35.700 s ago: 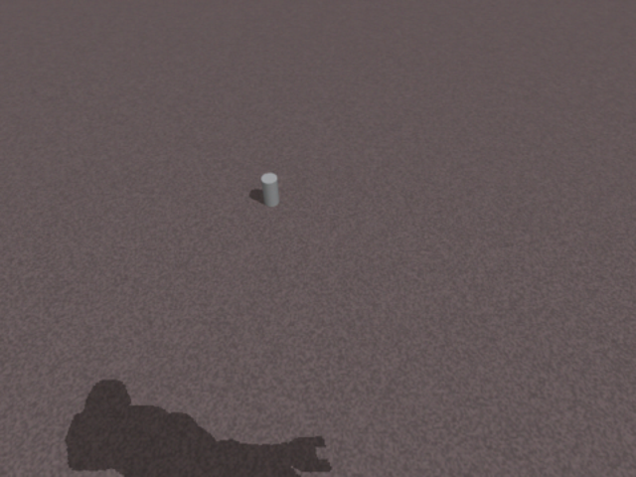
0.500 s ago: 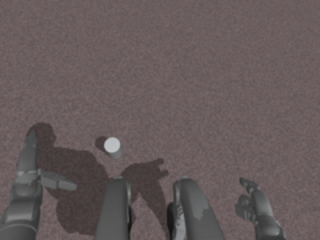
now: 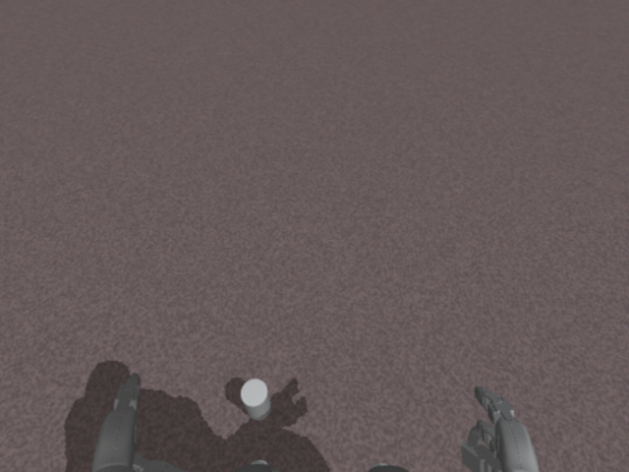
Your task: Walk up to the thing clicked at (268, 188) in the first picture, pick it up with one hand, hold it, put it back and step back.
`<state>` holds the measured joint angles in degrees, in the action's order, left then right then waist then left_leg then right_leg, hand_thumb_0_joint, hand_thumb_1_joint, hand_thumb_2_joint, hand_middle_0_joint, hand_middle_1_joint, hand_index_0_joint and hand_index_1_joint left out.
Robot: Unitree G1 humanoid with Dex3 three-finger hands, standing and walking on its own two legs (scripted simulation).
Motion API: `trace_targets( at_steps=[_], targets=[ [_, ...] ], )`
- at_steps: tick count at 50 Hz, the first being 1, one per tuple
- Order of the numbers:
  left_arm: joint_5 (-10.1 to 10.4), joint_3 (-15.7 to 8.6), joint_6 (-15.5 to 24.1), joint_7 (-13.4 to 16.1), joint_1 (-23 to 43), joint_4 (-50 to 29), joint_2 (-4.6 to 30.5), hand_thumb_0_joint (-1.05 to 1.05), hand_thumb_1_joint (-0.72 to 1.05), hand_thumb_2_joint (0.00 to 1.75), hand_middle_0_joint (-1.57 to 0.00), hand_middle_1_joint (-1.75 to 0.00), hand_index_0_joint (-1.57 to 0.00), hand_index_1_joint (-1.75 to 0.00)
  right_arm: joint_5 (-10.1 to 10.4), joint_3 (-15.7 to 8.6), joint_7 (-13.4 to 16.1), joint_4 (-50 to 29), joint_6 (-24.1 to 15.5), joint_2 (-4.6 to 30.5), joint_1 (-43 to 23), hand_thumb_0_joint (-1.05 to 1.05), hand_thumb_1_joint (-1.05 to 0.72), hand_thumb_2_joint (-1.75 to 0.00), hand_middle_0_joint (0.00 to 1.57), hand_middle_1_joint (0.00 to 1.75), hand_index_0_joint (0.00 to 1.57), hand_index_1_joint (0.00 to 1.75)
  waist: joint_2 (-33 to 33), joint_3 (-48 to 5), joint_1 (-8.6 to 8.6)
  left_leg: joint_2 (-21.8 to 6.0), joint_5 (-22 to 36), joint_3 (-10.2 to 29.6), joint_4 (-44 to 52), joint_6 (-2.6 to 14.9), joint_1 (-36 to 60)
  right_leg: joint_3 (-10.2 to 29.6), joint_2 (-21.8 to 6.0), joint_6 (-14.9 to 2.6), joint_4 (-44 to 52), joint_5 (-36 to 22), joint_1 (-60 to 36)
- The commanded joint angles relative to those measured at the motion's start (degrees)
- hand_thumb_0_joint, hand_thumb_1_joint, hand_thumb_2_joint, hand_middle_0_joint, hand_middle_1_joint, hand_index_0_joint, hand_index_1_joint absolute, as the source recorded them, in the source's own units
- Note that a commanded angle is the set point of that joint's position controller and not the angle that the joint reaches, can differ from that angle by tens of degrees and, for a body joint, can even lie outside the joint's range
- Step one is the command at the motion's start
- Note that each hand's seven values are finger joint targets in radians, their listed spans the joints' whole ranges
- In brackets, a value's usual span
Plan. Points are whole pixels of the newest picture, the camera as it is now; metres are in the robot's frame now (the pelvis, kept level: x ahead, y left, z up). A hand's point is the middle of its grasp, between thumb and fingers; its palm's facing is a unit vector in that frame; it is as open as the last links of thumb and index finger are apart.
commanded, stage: home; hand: left
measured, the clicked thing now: (256, 400) +0.39 +0.15 -0.64
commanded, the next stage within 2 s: stand in 1.72 s
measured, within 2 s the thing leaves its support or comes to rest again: neither
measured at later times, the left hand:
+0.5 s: hand (171, 464) +0.15 +0.18 -0.05, palm faces +0.12 -0.95 -0.28, open 17.5 cm
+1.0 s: hand (169, 468) +0.15 +0.18 -0.05, palm faces +0.11 -0.96 -0.27, open 17.5 cm
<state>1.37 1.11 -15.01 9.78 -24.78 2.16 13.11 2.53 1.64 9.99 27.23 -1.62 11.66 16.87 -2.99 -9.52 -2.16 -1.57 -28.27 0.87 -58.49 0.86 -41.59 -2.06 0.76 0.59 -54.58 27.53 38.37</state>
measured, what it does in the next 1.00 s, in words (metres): stands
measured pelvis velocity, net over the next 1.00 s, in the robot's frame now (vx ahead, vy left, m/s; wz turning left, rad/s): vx -0.01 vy -0.01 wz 0.01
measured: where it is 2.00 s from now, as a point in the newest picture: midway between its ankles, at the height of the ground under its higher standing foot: outside the picture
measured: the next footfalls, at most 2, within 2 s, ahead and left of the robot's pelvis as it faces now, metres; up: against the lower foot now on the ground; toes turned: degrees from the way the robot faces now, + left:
none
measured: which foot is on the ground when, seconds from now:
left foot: down 0.00-1.00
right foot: down 0.00-1.00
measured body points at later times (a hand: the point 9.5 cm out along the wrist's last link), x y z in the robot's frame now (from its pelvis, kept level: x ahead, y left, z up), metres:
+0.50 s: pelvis -0.01 -0.01 +0.01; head +0.01 +0.00 +0.46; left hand +0.15 +0.22 -0.03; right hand +0.15 -0.25 -0.06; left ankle +0.01 +0.10 -0.68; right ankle +0.00 -0.13 -0.68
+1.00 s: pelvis -0.01 -0.01 +0.01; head +0.01 +0.00 +0.46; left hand +0.14 +0.23 -0.03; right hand +0.15 -0.24 -0.06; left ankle +0.01 +0.10 -0.68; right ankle +0.00 -0.13 -0.68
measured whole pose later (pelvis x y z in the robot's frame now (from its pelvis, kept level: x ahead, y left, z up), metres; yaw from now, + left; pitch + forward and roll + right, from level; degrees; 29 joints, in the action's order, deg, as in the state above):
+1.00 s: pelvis -0.01 -0.01 +0.01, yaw +1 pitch +7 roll -2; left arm 0.8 0.8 -13.8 7.6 -26.3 1.5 11.7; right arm 0.8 1.8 10.4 28.9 -7.1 11.9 16.1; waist -1.9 -5.8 -1.0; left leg -1.2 -25.3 1.1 -54.0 0.5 -35.8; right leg -2.3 0.5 0.2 -50.8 25.1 32.8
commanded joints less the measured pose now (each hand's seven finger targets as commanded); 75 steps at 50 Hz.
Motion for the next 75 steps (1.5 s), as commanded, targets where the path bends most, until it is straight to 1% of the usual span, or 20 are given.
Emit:
trace_targets(
  at_steps=[1, 3, 7, 12, 17, 18, 24, 29, 33, 38, 39, 45, 46, 47, 52, 56, 62, 67, 73, 75],
  targets=[
    [-0.71, -2.55, 1.73, 0.25, -0.65, -13.09, 5.13, 0.0, -0.56, 0.05, -0.05, -0.05, -0.05, -0.05, -0.47, -2.81, 0.81, -9.72, -4.44, 7.26, -3.99, 0.0, -0.9, -0.9, 0.2, 0.3, 0.2, 0.3, 1.47, -0.67, -0.24, -0.04, 10.54, 1.6, 12.96, -0.44, 8.33, -2.19, 1.5, -1.39, 8.92, -9.35, -3.62],
    [-0.76, -2.89, 1.96, -0.07, -0.8, -13.54, 4.92, 0.0, -0.57, 0.04, -0.05, -0.05, -0.05, -0.05, -0.67, -2.75, 0.86, -9.86, -5.17, 7.32, -4.0, 0.0, -0.9, -0.9, 0.2, 0.3, 0.2, 0.3, 1.97, 0.55, -0.17, -0.11, 8.82, 1.77, 13.7, -0.46, 7.94, -2.11, 1.38, -1.29, 9.4, -7.88, -3.8],
    [-0.98, -2.73, 2.41, -0.7, -0.4, -13.26, 4.45, 0.0, -0.56, 0.05, -0.05, -0.05, -0.05, -0.05, -1.25, -2.78, 0.9, -10.03, -6.13, 7.47, -3.65, 0.0, -0.9, -0.9, 0.2, 0.3, 0.2, 0.3, 2.52, -0.35, -0.8, 0.53, 11.88, 0.5, 12.2, -0.23, 9.17, -1.27, 1.01, -1.12, 10.18, -10.54, -4.95],
    [-1.14, -3.41, 2.92, -0.8, 0.3, -14.64, 5.04, 0.0, -0.56, 0.05, -0.05, -0.05, -0.05, -0.05, -1.67, -2.46, 0.91, -9.83, -6.99, 7.22, -4.1, 0.0, -0.9, -0.9, 0.2, 0.3, 0.2, 0.3, 1.3, -2.89, 0.29, 1.15, 12.57, -0.09, 11.86, -0.21, 10.59, -0.61, 0.46, -1.06, 10.89, -11.59, -7.32],
    [-1.19, -2.83, 2.43, -0.67, -0.11, -14.06, 4.34, 0.0, -0.58, 0.03, -0.05, -0.05, -0.05, -0.05, -1.83, -2.38, 1.23, -8.59, -7.51, 6.99, -3.46, 0.0, -0.9, -0.9, 0.2, 0.3, 0.2, 0.3, -0.67, -4.28, -0.02, 1.21, 14.68, 0.0, 11.93, -0.43, 12.1, -0.63, 0.59, -1.2, 10.88, -13.63, -8.16],
    [-1.1, -3.49, 2.38, -0.61, -1.02, -12.11, 4.62, 0.0, -0.58, 0.04, -0.05, -0.05, -0.05, -0.05, -1.65, -2.35, 1.13, -8.64, -7.59, 7.27, -4.22, 0.0, -0.9, -0.9, 0.2, 0.3, 0.2, 0.3, 0.49, -1.15, 0.44, 1.1, 12.44, 0.15, 12.81, -0.43, 10.7, -0.94, 0.65, -1.23, 11.25, -11.37, -7.25],
    [-1.03, -3.38, 2.95, -0.99, -0.37, -11.26, 4.42, 0.0, -0.54, 0.06, -0.05, -0.06, -0.05, -0.06, -1.61, -2.35, 0.99, -8.7, -7.83, 7.23, -4.76, 0.0, -0.9, -0.9, 0.2, 0.3, 0.2, 0.3, 1.81, 0.67, 0.9, 1.32, 8.79, -0.09, 13.4, -0.11, 9.1, -0.71, 0.43, -1.07, 12.69, -8.0, -6.62],
    [-1.14, -3.59, 3.31, -1.12, -0.65, -12.26, 4.66, 0.0, -0.56, 0.05, -0.05, -0.05, -0.05, -0.05, -1.7, -2.73, 0.89, -8.33, -8.11, 7.38, -3.91, 0.0, -0.9, -0.9, 0.2, 0.3, 0.2, 0.3, 0.94, -3.26, 0.71, 1.05, 12.87, 0.21, 13.09, -0.31, 11.38, -0.93, 0.74, -1.33, 11.32, -11.63, -8.38],
    [-1.31, -3.41, 3.52, -1.12, -0.01, -11.24, 4.59, 0.0, -0.56, 0.05, -0.05, -0.05, -0.05, -0.05, -1.77, -2.67, 1.06, -7.77, -8.24, 7.08, -4.0, 0.0, -0.9, -0.9, 0.2, 0.3, 0.2, 0.3, 1.87, -2.45, 0.27, 1.07, 14.02, -0.07, 12.37, -0.18, 11.3, -0.79, 0.64, -1.09, 11.6, -13.1, -8.2],
    [-1.21, -3.84, 3.83, -1.13, 0.54, -11.61, 4.95, 0.0, -0.56, 0.05, -0.05, -0.05, -0.05, -0.05, -1.75, -2.33, 1.02, -8.0, -8.5, 6.99, -4.88, 0.0, -0.9, -0.9, 0.2, 0.3, 0.2, 0.3, 1.71, -0.35, 1.11, 1.21, 9.93, -0.12, 13.51, -0.11, 10.09, -0.66, 0.43, -1.13, 12.66, -9.11, -7.58],
    [-1.19, -3.3, 3.83, -1.21, 0.45, -11.29, 4.41, 0.0, -0.55, 0.06, -0.05, -0.06, -0.05, -0.06, -1.81, -2.52, 1.11, -7.73, -8.54, 7.17, -4.73, 0.0, -0.9, -0.9, 0.2, 0.3, 0.2, 0.3, 2.12, -0.02, 0.61, 1.27, 8.78, -0.29, 13.59, -0.01, 10.17, -0.45, 0.36, -1.06, 13.16, -8.14, -7.13],
    [-1.13, -3.72, 3.77, -1.3, 0.3, -11.23, 4.62, 0.0, -0.58, 0.04, -0.05, -0.05, -0.05, -0.05, -1.73, -2.5, 0.85, -7.17, -8.87, 7.15, -4.64, 0.0, -0.9, -0.9, 0.2, 0.3, 0.2, 0.3, 0.04, -0.15, 1.16, 0.81, 8.61, 0.78, 14.99, -0.47, 10.37, -1.35, 0.87, -1.48, 11.98, -7.63, -7.02],
    [-1.22, -2.88, 3.7, -1.46, -0.6, -10.58, 3.84, 0.0, -0.58, 0.04, -0.05, -0.05, -0.05, -0.05, -1.76, -2.57, 0.82, -7.4, -8.97, 7.26, -4.68, 0.0, -0.9, -0.9, 0.2, 0.3, 0.2, 0.3, 1.37, -0.15, 0.83, 0.69, 8.57, 0.98, 15.14, -0.4, 10.55, -1.59, 1.01, -1.44, 11.84, -7.56, -6.94],
    [-1.12, -3.92, 3.82, -1.37, -0.11, -10.91, 4.68, 0.0, -0.57, 0.04, -0.05, -0.05, -0.05, -0.05, -1.74, -2.6, 0.85, -7.28, -8.88, 7.21, -4.52, 0.0, -0.9, -0.9, 0.2, 0.3, 0.2, 0.3, 1.11, -0.06, 1.2, 0.84, 8.36, 0.85, 14.95, -0.32, 9.85, -1.45, 0.91, -1.44, 12.13, -7.33, -7.12],
    [-1.17, -2.77, 4.05, -1.62, 0.84, -11.19, 3.74, 0.0, -0.58, 0.04, -0.05, -0.05, -0.05, -0.05, -1.88, -2.73, 1.12, -7.15, -9.13, 7.28, -4.13, 0.0, -0.9, -0.9, 0.2, 0.3, 0.2, 0.3, 2.32, -1.22, 0.21, 0.99, 9.52, 0.2, 14.01, -0.16, 11.16, -0.94, 0.67, -1.16, 12.66, -8.61, -7.09],
    [-1.12, -3.44, 4.12, -1.55, 0.93, -11.8, 4.65, 0.0, -0.58, 0.04, -0.05, -0.05, -0.05, -0.05, -1.84, -2.51, 1.09, -7.02, -9.37, 7.1, -4.45, 0.0, -0.9, -0.9, 0.2, 0.3, 0.2, 0.3, 0.8, -1.45, 0.86, 1.13, 10.26, 0.07, 14.02, -0.24, 11.31, -0.78, 0.55, -1.2, 12.26, -9.26, -7.49],
    [-1.33, -3.24, 4.01, -1.4, -0.4, -11.53, 4.07, 0.0, -0.59, 0.03, -0.05, -0.05, -0.05, -0.05, -2.0, -2.78, 1.07, -6.36, -9.27, 7.23, -3.7, 0.0, -0.9, -0.9, 0.2, 0.3, 0.2, 0.3, 0.15, -3.41, 0.83, 0.73, 16.12, 0.58, 13.61, -0.64, 13.33, -1.36, 0.94, -1.53, 10.73, -13.98, -8.65],
    [-1.14, -3.51, 3.94, -1.34, 0.39, -10.53, 4.21, 0.0, -0.59, 0.03, -0.05, -0.05, -0.05, -0.05, -1.88, -2.66, 0.9, -6.43, -9.01, 7.17, -4.11, 0.0, -0.9, -0.9, 0.2, 0.3, 0.2, 0.3, 0.31, -0.82, 1.26, 0.84, 13.34, 0.57, 14.37, -0.6, 11.87, -1.37, 0.8, -1.45, 11.67, -11.62, -7.99],
    [-1.17, -3.53, 3.74, -1.52, -0.38, -10.76, 4.32, 0.0, -0.59, 0.03, -0.05, -0.05, -0.05, -0.05, -1.97, -2.91, 0.9, -6.53, -8.96, 7.27, -3.79, 0.0, -0.9, -0.9, 0.2, 0.3, 0.2, 0.3, 1.66, -3.36, 0.88, 0.88, 18.41, 0.15, 12.96, -0.46, 13.25, -1.09, 0.73, -1.23, 11.17, -16.64, -9.39],
    [-1.05, -3.39, 3.79, -1.64, -0.26, -10.58, 4.0, 0.0, -0.59, 0.03, -0.05, -0.05, -0.05, -0.05, -1.98, -2.75, 0.69, -6.41, -8.8, 7.2, -4.0, 0.0, -0.9, -0.9, 0.2, 0.3, 0.2, 0.3, 0.95, -1.6, 1.0, 0.99, 16.03, 0.13, 13.36, -0.47, 12.55, -1.08, 0.64, -1.25, 11.71, -14.37, -8.57]
  ],
)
